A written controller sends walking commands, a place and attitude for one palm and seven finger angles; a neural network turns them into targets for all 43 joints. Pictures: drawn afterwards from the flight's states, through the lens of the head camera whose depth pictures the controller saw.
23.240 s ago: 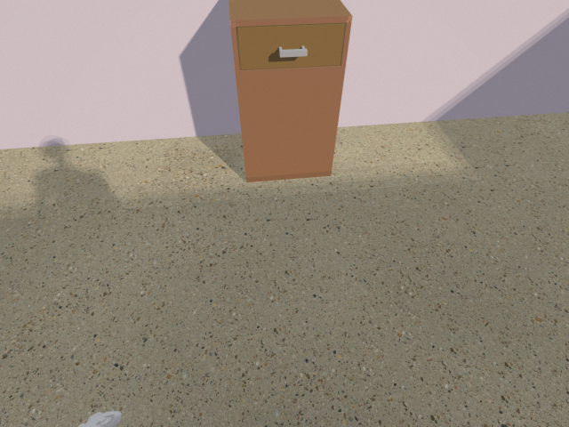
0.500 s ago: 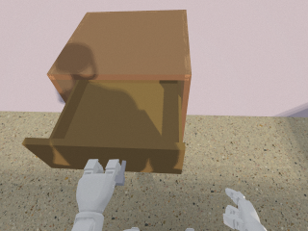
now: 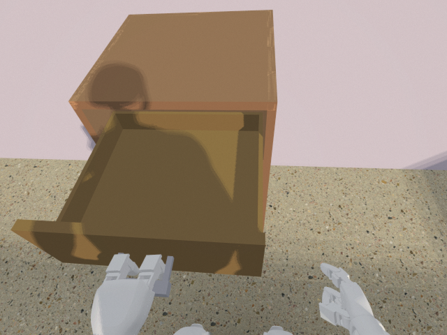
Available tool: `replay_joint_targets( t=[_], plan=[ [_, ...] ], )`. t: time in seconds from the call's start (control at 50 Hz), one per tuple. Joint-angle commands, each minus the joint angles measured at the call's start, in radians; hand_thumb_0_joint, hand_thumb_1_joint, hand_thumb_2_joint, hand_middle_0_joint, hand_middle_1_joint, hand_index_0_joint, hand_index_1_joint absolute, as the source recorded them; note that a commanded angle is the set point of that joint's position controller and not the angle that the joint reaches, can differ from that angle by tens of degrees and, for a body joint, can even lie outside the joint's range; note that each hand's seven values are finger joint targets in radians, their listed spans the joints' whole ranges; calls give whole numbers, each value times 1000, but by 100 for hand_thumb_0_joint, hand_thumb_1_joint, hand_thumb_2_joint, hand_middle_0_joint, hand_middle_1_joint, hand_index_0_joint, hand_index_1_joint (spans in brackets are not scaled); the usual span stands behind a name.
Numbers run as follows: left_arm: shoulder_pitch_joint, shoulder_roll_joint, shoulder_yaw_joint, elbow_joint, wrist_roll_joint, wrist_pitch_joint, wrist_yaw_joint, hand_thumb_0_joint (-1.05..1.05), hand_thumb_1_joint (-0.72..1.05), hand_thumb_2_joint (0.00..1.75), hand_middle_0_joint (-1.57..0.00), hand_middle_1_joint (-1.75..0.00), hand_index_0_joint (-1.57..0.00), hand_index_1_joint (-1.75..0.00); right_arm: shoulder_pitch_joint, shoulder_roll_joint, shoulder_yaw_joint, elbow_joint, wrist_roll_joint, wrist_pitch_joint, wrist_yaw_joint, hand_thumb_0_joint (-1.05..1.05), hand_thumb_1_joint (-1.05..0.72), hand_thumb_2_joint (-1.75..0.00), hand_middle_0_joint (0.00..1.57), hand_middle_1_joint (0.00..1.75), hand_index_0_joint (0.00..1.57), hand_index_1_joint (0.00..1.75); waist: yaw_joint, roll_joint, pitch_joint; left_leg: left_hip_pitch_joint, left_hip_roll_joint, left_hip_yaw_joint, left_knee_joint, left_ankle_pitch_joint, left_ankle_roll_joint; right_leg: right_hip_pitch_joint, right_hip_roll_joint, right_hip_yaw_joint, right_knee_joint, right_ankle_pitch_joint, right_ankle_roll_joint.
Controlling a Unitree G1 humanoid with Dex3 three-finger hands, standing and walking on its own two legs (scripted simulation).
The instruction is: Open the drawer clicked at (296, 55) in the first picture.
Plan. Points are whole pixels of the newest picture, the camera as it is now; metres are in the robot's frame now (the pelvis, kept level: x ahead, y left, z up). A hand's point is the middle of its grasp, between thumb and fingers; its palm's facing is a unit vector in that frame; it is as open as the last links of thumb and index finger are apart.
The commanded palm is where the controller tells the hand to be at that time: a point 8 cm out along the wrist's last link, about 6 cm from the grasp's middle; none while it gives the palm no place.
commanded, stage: pull the drawer open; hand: left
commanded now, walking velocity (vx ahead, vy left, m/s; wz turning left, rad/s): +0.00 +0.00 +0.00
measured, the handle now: (141, 273) +0.22 +0.17 +0.00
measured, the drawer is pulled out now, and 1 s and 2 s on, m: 0.30 0.30 0.29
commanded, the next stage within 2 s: open the thumb to release the handle in 0.16 s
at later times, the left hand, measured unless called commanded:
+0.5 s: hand (140, 305) +0.18 +0.17 -0.02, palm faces -0.01 -0.11 -0.99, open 6.8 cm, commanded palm +0.15 +0.19 +0.02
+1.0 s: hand (141, 305) +0.18 +0.17 -0.02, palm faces +0.00 -0.13 -0.99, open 13.7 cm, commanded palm +0.15 +0.18 +0.03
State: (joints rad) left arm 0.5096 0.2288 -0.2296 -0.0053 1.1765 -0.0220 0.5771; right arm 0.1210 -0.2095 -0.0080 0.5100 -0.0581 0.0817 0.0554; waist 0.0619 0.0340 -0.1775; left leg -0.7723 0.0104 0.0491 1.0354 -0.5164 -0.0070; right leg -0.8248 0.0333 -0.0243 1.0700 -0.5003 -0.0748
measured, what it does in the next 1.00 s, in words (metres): stands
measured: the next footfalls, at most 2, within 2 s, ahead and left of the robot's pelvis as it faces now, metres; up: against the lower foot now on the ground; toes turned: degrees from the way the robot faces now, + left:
none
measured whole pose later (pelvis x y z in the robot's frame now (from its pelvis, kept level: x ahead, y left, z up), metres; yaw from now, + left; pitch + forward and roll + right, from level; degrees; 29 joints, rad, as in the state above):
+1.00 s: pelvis -0.01 -0.02 +0.00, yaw +1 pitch +15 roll +3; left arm 0.43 0.25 -0.19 0.05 1.13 -0.03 0.59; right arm 0.12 -0.23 -0.03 0.54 -0.05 0.08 -0.01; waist 0.05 0.04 -0.16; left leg -0.81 0.00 0.02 1.03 -0.48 -0.02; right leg -0.86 0.03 -0.05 1.08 -0.48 -0.10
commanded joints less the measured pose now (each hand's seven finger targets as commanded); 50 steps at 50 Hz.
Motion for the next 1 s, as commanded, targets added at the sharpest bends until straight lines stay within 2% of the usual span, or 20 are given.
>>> replay_joint_targets(
  t=[0.0, 0.12, 0.14, 0.22, 0.24, 0.26, 0.28, 0.32, 0.38, 0.46, 0.5, 0.64, 0.68, 0.74, 0.8, 0.82, 0.84, 0.88, 0.94, 0.98],
  plan=[
    [154, 107, 115, -165, -35, 3, 35, 0, 90, 90, -40, -135, -40, -135, -105, -74, -23, -180, -2, -59, -3, 0, -90, -90, 20, 30, 20, 30, 19, -91, -153, 65, -63, -38, -75, 212, 24, 142, -8, 115, -191, 298, 11],
    [285, 113, 127, -221, -67, -23, 12, 0, 90, 90, -40, -135, -40, -135, -98, -71, -18, -200, -3, -67, 6, 0, -90, -90, 20, 30, 20, 30, 30, -111, -169, 25, -67, -36, -59, 228, 25, 193, -24, 144, -179, 420, 19],
    [286, 135, 153, -216, -66, -28, 13, 0, 90, 90, -40, -135, -40, -135, -99, -73, -16, -198, -2, -66, 4, 0, -90, -90, 20, 30, 20, 30, 29, -111, -169, 13, -67, -37, -60, 230, 24, 203, -21, 152, -180, 431, 16],
    [285, 130, 156, -227, -62, -49, 13, 0, 90, 90, -40, -135, -40, -135, -91, -72, -18, -197, -12, -69, 7, 0, -90, -90, 20, 30, 20, 30, 22, -119, -163, -10, -69, -36, -39, 211, 23, 182, -31, 170, -174, 437, 23],
    [-2, 231, 248, -203, -30, -44, 43, 0, 90, 90, -40, -135, -40, -135, -89, -96, -24, -153, -16, -55, -12, 0, -90, -90, 20, 30, 20, 30, -31, -159, -151, -48, -62, -39, -11, 175, 27, 119, -36, 187, -167, 395, 29],
    [21, 221, 276, -202, -17, -49, 64, 0, 83, 87, -40, -134, -40, -134, -88, -83, -30, -157, -21, -58, -23, 0, -90, -90, 20, 30, 20, 30, 10, -107, -194, -55, -69, -31, -7, 167, 23, 154, -38, 194, -161, 358, 28],
    [74, 189, 250, -140, -15, -49, 67, 0, 76, 84, -39, -134, -39, -134, -84, -75, -25, -155, -21, -65, -25, 0, -90, -90, 20, 30, 20, 30, 2, -97, -154, -56, -70, -33, -6, 163, 21, 129, -35, 180, -160, 344, 21],
    [86, 183, 249, -173, -23, -45, 73, 0, 62, 78, -38, -132, -38, -132, -74, -82, -35, -157, -19, -68, -21, 0, -90, -90, 20, 30, 20, 30, 10, -60, -215, -13, -68, -30, -5, 187, 21, 121, -29, 167, -148, 356, 17],
    [63, 175, 238, -189, -55, -10, 73, 0, 41, 69, -36, -130, -36, -130, -67, -87, -43, -154, -12, -62, -30, 0, -90, -90, 20, 30, 20, 30, 0, -80, -254, -5, -68, -26, -17, 202, 24, 177, -35, 149, -151, 419, 29],
    [22, 186, 246, -138, -76, 17, 67, 0, 13, 57, -35, -127, -35, -127, -79, -87, -38, -137, -2, -53, -52, 0, -90, -90, 20, 30, 20, 30, -10, -163, -217, -53, -69, -22, -31, 174, 26, 232, -50, 160, -184, 450, 48],
    [7, 191, 247, -116, -74, 20, 65, 0, -1, 51, -33, -125, -33, -125, -91, -86, -35, -133, 3, -49, -62, 0, -90, -90, 20, 30, 20, 30, -4, -176, -189, -77, -71, -20, -37, 146, 27, 238, -54, 174, -206, 395, 50],
    [2, 203, 247, -89, -69, 18, 61, 0, -50, 30, -30, -120, -30, -120, -103, -84, -30, -125, 13, -48, -70, 0, -90, -90, 20, 30, 20, 30, 7, -105, -190, -58, -70, -17, -60, 138, 27, 254, -56, 191, -237, 339, 41],
    [13, 198, 243, -88, -70, 15, 60, 0, -50, 30, -30, -120, -30, -120, -100, -84, -32, -125, 14, -46, -68, 0, -90, -90, 20, 30, 20, 30, 12, -97, -187, -51, -72, -17, -63, 143, 27, 252, -52, 189, -235, 339, 42],
    [-29, 204, 247, -78, -76, 20, 56, 0, -50, 30, -30, -120, -30, -120, -112, -88, -31, -124, 15, -44, -71, 0, -90, -90, 20, 30, 20, 30, -3, -112, -151, -64, -70, -19, -62, 117, 29, 237, -55, 204, -265, 276, 43],
    [-32, 209, 253, -79, -74, 13, 60, 0, -50, 30, -30, -120, -30, -120, -109, -87, -33, -125, 13, -44, -72, 0, -90, -90, 20, 30, 20, 30, 8, -109, -158, -68, -72, -20, -60, 109, 29, 234, -56, 211, -268, 227, 41],
    [-35, 195, 238, -74, -75, 16, 58, 0, -50, 30, -30, -120, -30, -120, -113, -87, -34, -126, 13, -44, -72, 0, -90, -90, 20, 30, 20, 30, 4, -110, -150, -68, -71, -22, -63, 104, 30, 229, -56, 205, -269, 220, 41],
    [-79, 137, 165, -123, -74, 23, 51, 0, -50, 30, -30, -120, -30, -120, -113, -89, -37, -132, 7, -47, -63, 0, -90, -90, 20, 30, 20, 30, -17, -84, -180, -27, -67, -26, -71, 123, 33, 222, -56, 189, -267, 250, 37],
    [-67, 147, 169, -117, -71, 26, 51, 0, -50, 30, -30, -120, -30, -120, -101, -90, -43, -135, 10, -49, -59, 0, -90, -90, 20, 30, 20, 30, -14, -81, -180, -8, -66, -21, -74, 132, 34, 213, -52, 162, -260, 250, 41],
    [-119, 182, 202, -80, -67, 30, 53, 0, -50, 30, -30, -120, -30, -120, -107, -93, -38, -125, 9, -51, -68, 0, -90, -90, 20, 30, 20, 30, -24, -157, -153, -49, -65, -25, -65, 111, 35, 214, -58, 185, -278, 231, 46],
    [-116, 165, 184, -82, -57, 26, 53, 0, -50, 30, -30, -120, -30, -120, -105, -92, -39, -125, 7, -52, -65, 0, -90, -90, 20, 30, 20, 30, -13, -128, -167, -39, -67, -23, -70, 113, 34, 211, -55, 176, -265, 226, 42]
  ],
)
